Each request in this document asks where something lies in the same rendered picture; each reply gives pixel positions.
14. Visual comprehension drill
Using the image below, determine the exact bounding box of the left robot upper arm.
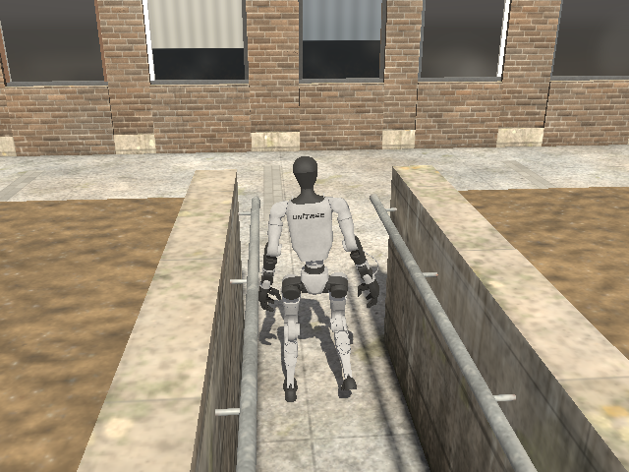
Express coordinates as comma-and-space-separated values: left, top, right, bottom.
266, 201, 288, 257

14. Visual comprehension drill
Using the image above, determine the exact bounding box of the right robot upper arm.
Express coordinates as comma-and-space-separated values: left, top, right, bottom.
328, 197, 359, 252

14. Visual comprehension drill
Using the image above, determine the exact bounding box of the robot left thigh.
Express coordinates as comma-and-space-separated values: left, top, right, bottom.
281, 274, 302, 340

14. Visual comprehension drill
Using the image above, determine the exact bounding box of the robot left hand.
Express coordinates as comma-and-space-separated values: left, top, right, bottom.
258, 287, 281, 312

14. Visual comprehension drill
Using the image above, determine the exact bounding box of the robot right hand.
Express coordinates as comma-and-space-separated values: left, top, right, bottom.
358, 279, 379, 308

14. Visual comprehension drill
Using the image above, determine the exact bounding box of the robot right forearm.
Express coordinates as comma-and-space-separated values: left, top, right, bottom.
350, 236, 375, 284

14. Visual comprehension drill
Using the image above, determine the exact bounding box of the robot left forearm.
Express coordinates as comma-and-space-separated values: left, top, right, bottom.
259, 242, 277, 289

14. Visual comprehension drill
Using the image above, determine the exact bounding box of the robot torso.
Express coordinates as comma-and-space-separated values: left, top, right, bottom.
286, 193, 333, 295

